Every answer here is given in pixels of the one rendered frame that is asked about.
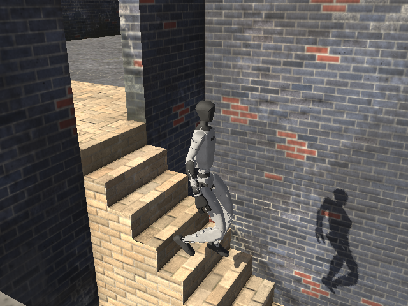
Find stairs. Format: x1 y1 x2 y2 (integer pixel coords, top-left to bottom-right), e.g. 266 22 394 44
80 123 284 306

